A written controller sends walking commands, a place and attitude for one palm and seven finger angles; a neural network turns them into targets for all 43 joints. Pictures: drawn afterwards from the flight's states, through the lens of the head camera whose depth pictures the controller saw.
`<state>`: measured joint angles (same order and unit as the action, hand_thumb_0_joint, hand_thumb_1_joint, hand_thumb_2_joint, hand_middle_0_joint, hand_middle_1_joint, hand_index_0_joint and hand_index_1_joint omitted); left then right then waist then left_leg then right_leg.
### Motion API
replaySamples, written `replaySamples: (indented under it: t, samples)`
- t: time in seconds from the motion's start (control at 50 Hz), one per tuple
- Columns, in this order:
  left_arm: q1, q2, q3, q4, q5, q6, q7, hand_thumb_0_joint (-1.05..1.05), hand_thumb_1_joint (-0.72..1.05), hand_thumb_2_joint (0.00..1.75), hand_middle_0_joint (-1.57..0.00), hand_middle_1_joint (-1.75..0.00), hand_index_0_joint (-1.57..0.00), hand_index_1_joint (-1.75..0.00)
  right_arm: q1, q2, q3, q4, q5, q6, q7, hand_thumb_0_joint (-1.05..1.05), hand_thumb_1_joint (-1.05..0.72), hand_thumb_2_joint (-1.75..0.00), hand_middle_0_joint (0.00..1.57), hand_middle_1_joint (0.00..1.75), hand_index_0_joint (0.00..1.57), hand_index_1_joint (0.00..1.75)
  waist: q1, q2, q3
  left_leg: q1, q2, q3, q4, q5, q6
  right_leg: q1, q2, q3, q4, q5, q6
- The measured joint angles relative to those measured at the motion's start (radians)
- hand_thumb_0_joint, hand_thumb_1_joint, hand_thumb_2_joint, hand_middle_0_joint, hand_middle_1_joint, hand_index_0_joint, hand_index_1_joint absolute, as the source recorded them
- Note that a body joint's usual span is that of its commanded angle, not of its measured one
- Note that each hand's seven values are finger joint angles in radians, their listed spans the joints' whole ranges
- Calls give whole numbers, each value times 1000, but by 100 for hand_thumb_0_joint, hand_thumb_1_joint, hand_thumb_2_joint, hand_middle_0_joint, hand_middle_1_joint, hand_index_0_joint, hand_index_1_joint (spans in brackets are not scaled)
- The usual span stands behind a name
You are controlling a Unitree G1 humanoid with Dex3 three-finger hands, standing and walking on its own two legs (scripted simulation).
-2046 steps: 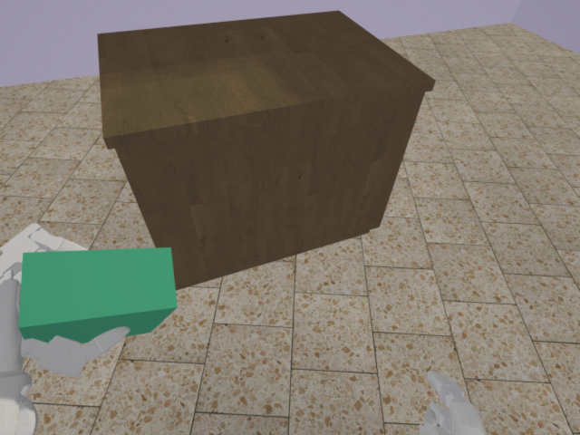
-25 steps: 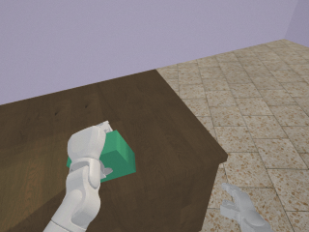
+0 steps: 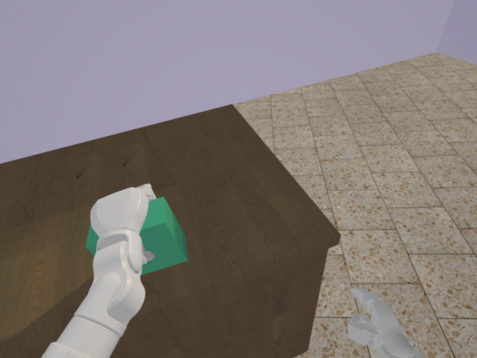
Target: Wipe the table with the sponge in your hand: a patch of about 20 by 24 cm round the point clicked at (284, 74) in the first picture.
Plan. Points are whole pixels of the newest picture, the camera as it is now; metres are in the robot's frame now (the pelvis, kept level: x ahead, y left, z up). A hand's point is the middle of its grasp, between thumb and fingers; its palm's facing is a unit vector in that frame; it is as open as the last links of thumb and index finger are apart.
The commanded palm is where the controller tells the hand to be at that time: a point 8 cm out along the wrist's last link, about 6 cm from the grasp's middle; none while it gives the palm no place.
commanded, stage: wipe forward along the middle lane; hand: left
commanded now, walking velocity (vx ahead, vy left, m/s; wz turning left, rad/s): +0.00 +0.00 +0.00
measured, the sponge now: (146, 246) +0.30 +0.22 +0.04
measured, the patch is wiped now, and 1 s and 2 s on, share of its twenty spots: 1.00 1.00 1.00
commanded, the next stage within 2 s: slide back across to the first lane in 1.22 s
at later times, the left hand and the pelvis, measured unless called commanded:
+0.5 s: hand (131, 214) +0.34 +0.25 +0.09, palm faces -0.04 -0.05 -1.00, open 10.0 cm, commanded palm +0.32 +0.28 +0.11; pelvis -0.01 -0.02 +0.00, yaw +1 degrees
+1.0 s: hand (120, 196) +0.38 +0.29 +0.09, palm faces -0.08 -0.01 -1.00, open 10.1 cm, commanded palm +0.37 +0.30 +0.12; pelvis -0.02 -0.01 -0.01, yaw +0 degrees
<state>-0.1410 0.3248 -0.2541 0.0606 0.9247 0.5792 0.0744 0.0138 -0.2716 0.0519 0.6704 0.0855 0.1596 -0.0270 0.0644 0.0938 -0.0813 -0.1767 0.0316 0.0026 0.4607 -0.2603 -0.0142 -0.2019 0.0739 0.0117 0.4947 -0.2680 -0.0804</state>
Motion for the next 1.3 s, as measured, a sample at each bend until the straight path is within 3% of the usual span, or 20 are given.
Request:
replaySamples:
  t: [0.12, 0.18, 0.38, 0.54, 0.76, 0.94, 1.3]
  samples:
    - [-89, 17, -3, 141, 33, -2, -15, -3, -51, 107, -70, -135, -76, -131, 4, -10, -1, 16, 3, -19, -13, 2, -90, -90, 20, 30, 20, 30, -10, -1, 3, -16, 2, -6, -2, 8, 7, -17, 3, -4, 0, 7, -6]
    - [-126, 23, 16, 197, 23, -15, -29, -2, -52, 107, -71, -134, -76, -131, 12, -15, -4, 24, 3, -29, -18, 2, -90, -90, 20, 30, 20, 30, -11, -2, 2, -26, 1, -11, -2, 12, 13, -26, 4, -5, 0, 10, -8]
    - [-230, 51, 74, 364, 33, -123, -57, -1, -53, 108, -73, -132, -78, -129, 63, -25, -15, 33, 0, -57, -36, 2, -90, -90, 20, 30, 20, 30, -20, -7, -9, -72, 2, -34, 10, 12, 22, -66, 11, -16, 4, 17, -17]
    - [-291, 81, 129, 473, 32, -219, -42, 0, -54, 109, -74, -131, -79, -129, 101, -23, -24, 45, -4, -65, -46, 2, -90, -90, 20, 30, 20, 30, -26, -10, -15, -117, 4, -40, 26, 13, 36, -109, 17, -18, 13, 25, -22]
    - [-402, 149, 179, 653, 36, -292, -22, 1, -54, 109, -73, -133, -78, -131, 141, -31, -33, 53, 3, -69, -49, 1, -90, -90, 20, 30, 20, 30, -59, -16, -16, -173, 6, -51, 48, 10, 38, -159, 24, -18, 20, 34, -23]
    - [-462, 175, 211, 745, 53, -359, -23, 1, -55, 109, -74, -132, -78, -130, 176, -38, -46, 56, 3, -67, -45, 1, -90, -90, 20, 30, 20, 30, -72, -15, -26, -214, 2, -52, 64, 6, 37, -195, 21, -17, 25, 35, -15]
    - [-626, 194, 201, 929, 84, -372, 20, 1, -56, 111, -75, -131, -79, -131, 187, -19, -37, 65, 4, -64, -37, 1, -90, -90, 20, 30, 20, 30, -99, -26, -36, -279, -13, -56, 69, 16, 18, -244, 4, -18, 5, 49, 15]
